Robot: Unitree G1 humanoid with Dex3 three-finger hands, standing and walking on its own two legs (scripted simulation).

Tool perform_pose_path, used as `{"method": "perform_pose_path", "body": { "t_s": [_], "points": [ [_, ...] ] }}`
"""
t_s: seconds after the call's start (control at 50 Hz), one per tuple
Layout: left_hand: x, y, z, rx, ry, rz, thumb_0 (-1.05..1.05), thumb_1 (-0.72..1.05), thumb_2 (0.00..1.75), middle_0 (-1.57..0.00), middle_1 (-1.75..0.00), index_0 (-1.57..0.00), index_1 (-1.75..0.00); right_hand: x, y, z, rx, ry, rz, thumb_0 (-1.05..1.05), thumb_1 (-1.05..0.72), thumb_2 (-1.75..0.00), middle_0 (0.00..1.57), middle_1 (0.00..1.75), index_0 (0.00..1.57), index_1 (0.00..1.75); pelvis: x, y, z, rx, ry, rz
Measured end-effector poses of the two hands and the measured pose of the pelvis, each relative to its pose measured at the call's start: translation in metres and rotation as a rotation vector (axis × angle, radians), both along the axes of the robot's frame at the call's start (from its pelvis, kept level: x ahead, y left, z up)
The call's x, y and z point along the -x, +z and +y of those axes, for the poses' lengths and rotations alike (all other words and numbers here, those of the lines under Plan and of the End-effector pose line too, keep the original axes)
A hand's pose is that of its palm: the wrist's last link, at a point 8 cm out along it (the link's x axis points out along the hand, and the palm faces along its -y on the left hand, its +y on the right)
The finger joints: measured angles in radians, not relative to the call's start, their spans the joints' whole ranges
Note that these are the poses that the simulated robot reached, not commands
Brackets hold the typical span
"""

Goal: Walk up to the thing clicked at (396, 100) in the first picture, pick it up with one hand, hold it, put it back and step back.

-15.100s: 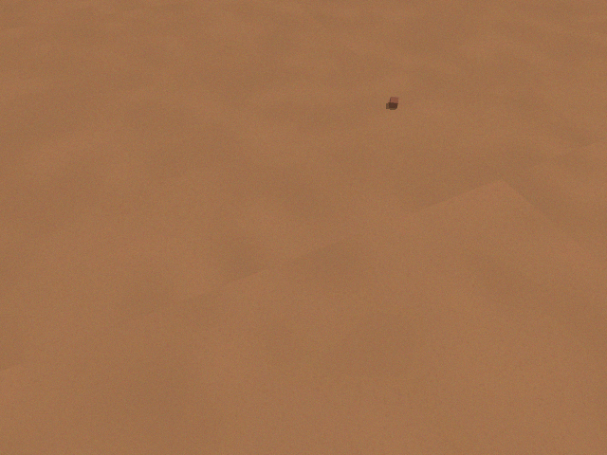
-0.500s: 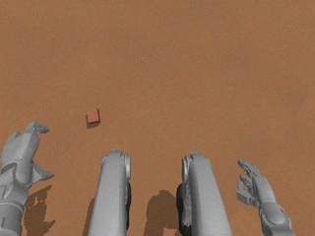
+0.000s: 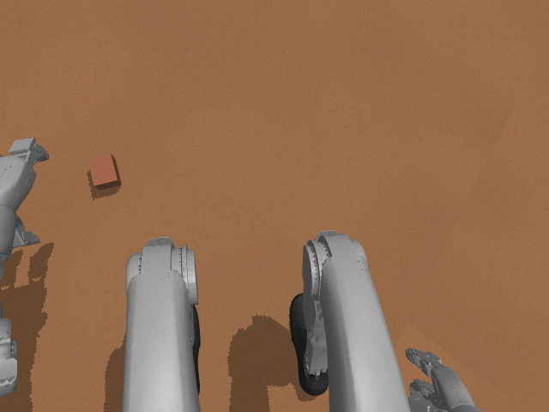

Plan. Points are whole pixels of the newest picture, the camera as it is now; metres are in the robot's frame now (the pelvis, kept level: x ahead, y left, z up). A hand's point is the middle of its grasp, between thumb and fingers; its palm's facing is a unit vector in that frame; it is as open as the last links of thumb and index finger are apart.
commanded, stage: rise first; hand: left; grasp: from above
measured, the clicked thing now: (105, 171) +0.50 +0.32 -0.36
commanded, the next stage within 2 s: none
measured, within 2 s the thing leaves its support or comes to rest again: neither
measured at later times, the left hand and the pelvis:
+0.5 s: hand (49, 184) +0.43 +0.35 -0.20, palm faces -0.42 -0.13 -0.90, open 13.8 cm; pelvis +0.01 +0.00 -0.03, yaw -2 degrees
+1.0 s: hand (56, 183) +0.44 +0.35 -0.23, palm faces -0.41 -0.13 -0.90, open 14.4 cm; pelvis +0.01 +0.00 -0.05, yaw -3 degrees
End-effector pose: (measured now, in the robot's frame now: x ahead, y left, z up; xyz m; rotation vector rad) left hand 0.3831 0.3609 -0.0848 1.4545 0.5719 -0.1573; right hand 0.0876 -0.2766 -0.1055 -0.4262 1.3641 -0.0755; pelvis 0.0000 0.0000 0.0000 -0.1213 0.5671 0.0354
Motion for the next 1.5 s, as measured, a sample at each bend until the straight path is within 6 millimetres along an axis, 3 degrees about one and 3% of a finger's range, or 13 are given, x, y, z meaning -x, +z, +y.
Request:
{"method": "perform_pose_path", "body": {
  "t_s": [0.32, 0.56, 1.04, 1.5],
  "points": [
    [-0.033, -0.042, -0.006, -0.053, 0.075, -0.042, 0.00, -0.41, 0.91, -0.18, -0.89, -0.18, -0.89, -0.009, -0.024, 0.006, -0.007, 0.047, -0.005, 0.00, -0.89, -0.89, 0.20, 0.30, 0.20, 0.30, -0.004, -0.026, 0.000, 0.006, -0.014, 0.019],
    [-0.054, -0.060, -0.012, -0.035, 0.084, -0.003, 0.00, -0.47, 0.94, -0.15, -0.94, -0.15, -0.94, 0.005, -0.034, 0.009, -0.033, 0.021, 0.072, 0.00, -0.90, -0.90, 0.20, 0.30, 0.20, 0.30, -0.013, -0.033, 0.000, 0.010, -0.027, 0.029],
    [-0.060, -0.084, -0.009, -0.029, 0.050, -0.023, 0.00, -0.58, 1.05, -0.10, -0.95, -0.07, -0.98, 0.001, -0.042, 0.000, 0.004, 0.060, 0.085, 0.00, -0.90, -0.90, 0.20, 0.30, 0.20, 0.30, -0.014, -0.052, 0.000, 0.023, -0.035, 0.011],
    [-0.073, -0.093, -0.007, -0.017, 0.064, -0.018, 0.00, -0.59, 1.06, -0.10, -0.95, -0.07, -0.99, 0.019, -0.045, 0.005, -0.013, 0.064, 0.136, 0.00, -0.91, -0.90, 0.20, 0.30, 0.20, 0.30, -0.014, -0.060, 0.001, 0.037, -0.044, -0.007]
  ]
}}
